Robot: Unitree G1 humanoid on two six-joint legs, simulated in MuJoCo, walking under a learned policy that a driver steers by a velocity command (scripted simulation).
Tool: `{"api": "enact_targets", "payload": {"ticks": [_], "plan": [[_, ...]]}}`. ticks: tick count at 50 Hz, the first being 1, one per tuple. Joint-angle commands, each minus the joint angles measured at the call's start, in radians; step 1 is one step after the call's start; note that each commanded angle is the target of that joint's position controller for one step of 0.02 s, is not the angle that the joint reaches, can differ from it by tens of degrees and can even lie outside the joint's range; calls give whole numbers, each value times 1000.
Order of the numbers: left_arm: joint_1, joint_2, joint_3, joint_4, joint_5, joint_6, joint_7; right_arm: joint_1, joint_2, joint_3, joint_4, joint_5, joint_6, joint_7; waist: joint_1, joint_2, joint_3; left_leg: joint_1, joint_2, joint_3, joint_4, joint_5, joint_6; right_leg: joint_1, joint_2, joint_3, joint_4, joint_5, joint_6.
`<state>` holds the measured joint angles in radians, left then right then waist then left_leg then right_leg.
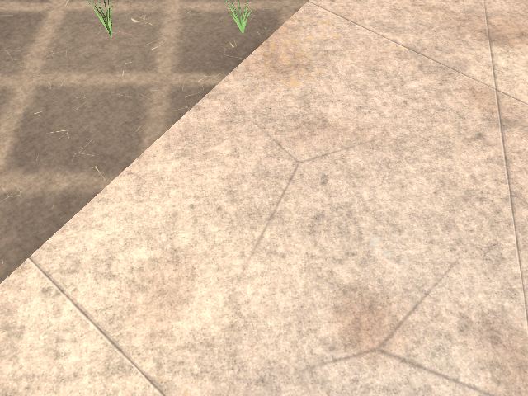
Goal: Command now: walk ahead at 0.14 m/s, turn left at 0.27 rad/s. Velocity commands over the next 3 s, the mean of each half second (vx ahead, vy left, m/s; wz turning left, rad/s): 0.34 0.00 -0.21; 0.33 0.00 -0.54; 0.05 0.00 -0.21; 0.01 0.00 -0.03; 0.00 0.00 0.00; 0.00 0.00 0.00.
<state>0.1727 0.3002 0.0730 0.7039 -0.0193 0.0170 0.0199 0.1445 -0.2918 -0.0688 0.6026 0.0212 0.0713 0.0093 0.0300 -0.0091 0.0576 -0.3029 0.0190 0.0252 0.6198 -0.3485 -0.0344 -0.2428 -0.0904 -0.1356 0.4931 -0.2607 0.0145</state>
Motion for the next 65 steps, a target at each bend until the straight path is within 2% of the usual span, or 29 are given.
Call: {"api": "enact_targets", "payload": {"ticks": [1,2,3,4,5,10,16,22,25,27,28,29,30,31,32,33,35,38,40,45,49,50,51,52,53,55,57,60,65], "plan": [[13,77,9,-25,0,-21,-19,178,-91,-33,3,3,-17,-3,-72,-21,-174,385,2,-47,-239,83,88,-149,-116,104,27,-116,-104],[-24,-28,-32,-66,46,-33,-38,245,-179,-44,4,-10,-28,-18,-85,263,-195,522,280,-417,-304,16,192,-416,7,-15,354,-379,4],[-99,92,6,-92,12,-40,-28,258,-243,-59,-4,-33,-57,-10,-144,230,-117,349,408,-609,-412,-132,350,-537,38,103,525,-397,10],[-118,148,26,-92,-14,-43,-26,213,-200,-46,3,-34,-85,-8,-129,182,-37,303,367,-546,-450,-265,334,-564,1,159,589,-297,-1],[-89,153,32,-74,-17,-44,-29,170,-159,-32,15,-26,-105,-11,-98,204,14,284,311,-466,-472,-307,285,-582,-6,177,589,-196,-12],[-1,98,32,1,-18,-61,-33,155,-93,-15,40,-42,-153,-28,-64,121,15,309,223,-167,-504,82,193,-574,24,253,596,127,3],[-47,50,14,-26,-5,-61,-46,169,-106,-23,79,-36,-161,-29,-82,97,45,306,224,2,-528,251,192,-549,21,226,368,287,39],[-183,12,-17,-108,-7,-74,-88,244,-142,-37,141,-13,-142,-27,-131,62,110,396,266,102,-488,424,190,-538,17,111,169,232,-30],[-157,44,-5,-135,-9,-71,-99,233,-180,-45,153,-7,-127,-33,-80,111,28,438,269,150,-324,918,164,-382,91,28,134,110,-95],[55,127,38,-98,-13,-63,-89,214,-206,-48,148,-3,-116,-42,50,131,-126,385,243,183,-18,1178,129,-68,174,-1,109,87,-157],[215,183,70,-65,-14,-52,-70,207,-199,-41,137,0,-123,-45,138,90,-210,197,206,189,221,1036,92,226,168,69,62,125,-201],[289,291,91,-49,-14,-46,-48,270,-68,0,84,-35,-145,-33,84,-172,-314,-253,58,161,621,161,25,623,-106,548,45,14,-352],[290,268,75,-80,-6,-63,-50,254,-67,16,70,-23,-187,-20,82,-148,-497,-396,-71,-90,815,-251,17,717,-262,1006,-141,-119,-471],[259,198,54,-71,2,-73,-54,120,-146,-8,35,19,-207,-9,118,-76,-364,-494,-11,-153,827,-164,35,631,-228,870,-203,-109,-399],[202,172,45,-68,-2,-80,-54,86,-140,-1,14,24,-219,-8,76,-39,-225,-495,34,-136,742,-72,53,468,-186,727,-213,-49,-359],[126,145,35,-79,-4,-81,-53,86,-131,-2,24,-1,-222,-15,21,24,-144,-450,73,-124,649,-17,51,313,-136,622,-220,42,-325],[36,117,24,-114,17,-83,-45,122,-140,-12,35,-26,-200,-17,-44,-24,-81,-331,102,-118,575,48,25,116,-78,513,-263,256,-315],[18,148,32,-98,17,-88,-29,144,-111,-5,41,-46,-168,-24,-75,-21,-66,-259,75,-71,458,87,-39,-35,-40,374,-243,649,-312],[28,161,36,-82,10,-75,-15,77,-79,7,21,-50,-162,-30,-57,-42,-68,-234,36,-48,303,186,-61,-81,15,310,-207,707,-273],[92,170,42,-51,-10,-26,10,-70,-82,11,-11,-24,-159,-12,8,-97,-134,-133,-51,-74,-19,388,-60,-19,25,389,-115,483,-196],[31,131,33,-71,-3,-14,20,21,-135,-18,9,-33,-173,-7,-61,-122,-152,-44,-29,-112,-172,388,4,72,12,512,63,377,-141],[47,88,20,-79,5,-17,18,56,-154,-22,11,-50,-182,-11,-67,-78,-202,82,39,-138,-218,549,43,57,73,476,185,301,-103],[136,21,-3,-85,30,-22,15,74,-200,-23,-7,-70,-181,-19,-28,129,-299,312,249,-334,-162,958,126,-88,176,382,436,-165,-53],[291,43,-6,-72,7,-23,10,95,-195,-25,14,-77,-162,-14,37,346,-382,441,436,-668,-203,912,320,-271,241,336,652,-482,-2],[306,137,15,-28,1,-10,12,51,-133,-12,-9,-46,-153,-8,23,205,-346,368,404,-686,-234,648,324,-297,175,364,750,-419,30],[150,163,29,-34,-1,30,25,-6,-72,12,-18,-44,-130,-4,-15,80,-215,219,274,-456,-260,375,245,-313,136,310,774,-310,63],[113,117,19,-49,6,48,27,-55,-76,16,-4,-47,-115,-6,2,122,-126,55,191,-327,-318,265,218,-230,105,270,638,-239,72],[120,50,-5,-39,15,37,23,-58,-74,13,16,-47,-108,-11,-6,179,-141,39,149,-235,-322,324,227,-106,96,197,399,-230,73],[119,54,-5,-14,18,27,8,-45,-96,10,42,-23,-91,-14,-8,162,-158,42,172,-253,-290,191,233,43,92,161,56,-8,24]]}}
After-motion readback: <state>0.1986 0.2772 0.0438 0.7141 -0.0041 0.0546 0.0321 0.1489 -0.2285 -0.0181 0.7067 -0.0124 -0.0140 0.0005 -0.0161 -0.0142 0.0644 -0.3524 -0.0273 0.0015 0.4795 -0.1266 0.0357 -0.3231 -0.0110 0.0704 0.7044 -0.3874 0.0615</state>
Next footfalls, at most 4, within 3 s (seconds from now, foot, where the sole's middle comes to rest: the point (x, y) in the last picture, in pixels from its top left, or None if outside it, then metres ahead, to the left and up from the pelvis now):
0.02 left None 0.03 0.12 -0.77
0.56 right None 0.33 -0.15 -0.77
1.00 left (302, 330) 0.62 -0.06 -0.77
1.34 right None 0.43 -0.22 -0.77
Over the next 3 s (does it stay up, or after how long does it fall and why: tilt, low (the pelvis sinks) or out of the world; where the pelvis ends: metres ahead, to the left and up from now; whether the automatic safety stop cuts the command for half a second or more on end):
stays up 0.48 -0.13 0.00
